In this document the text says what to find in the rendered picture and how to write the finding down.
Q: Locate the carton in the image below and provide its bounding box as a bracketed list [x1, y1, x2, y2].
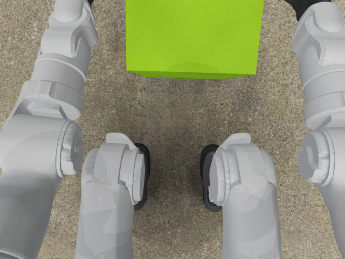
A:
[126, 0, 264, 80]

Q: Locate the left robot thigh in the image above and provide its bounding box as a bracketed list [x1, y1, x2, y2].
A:
[75, 142, 145, 259]

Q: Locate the right robot hand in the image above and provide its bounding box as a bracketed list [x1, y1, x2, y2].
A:
[284, 0, 332, 21]

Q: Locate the right robot shin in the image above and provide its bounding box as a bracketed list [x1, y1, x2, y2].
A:
[208, 133, 278, 206]

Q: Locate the robot left forearm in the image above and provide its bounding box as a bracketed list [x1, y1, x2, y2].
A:
[0, 0, 98, 167]

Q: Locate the robot right forearm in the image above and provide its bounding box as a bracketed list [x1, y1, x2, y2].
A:
[292, 2, 345, 130]

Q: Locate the left robot upper arm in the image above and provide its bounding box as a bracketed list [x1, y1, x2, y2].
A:
[0, 114, 85, 259]

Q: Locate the right robot upper arm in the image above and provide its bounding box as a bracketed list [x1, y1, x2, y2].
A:
[297, 127, 345, 259]

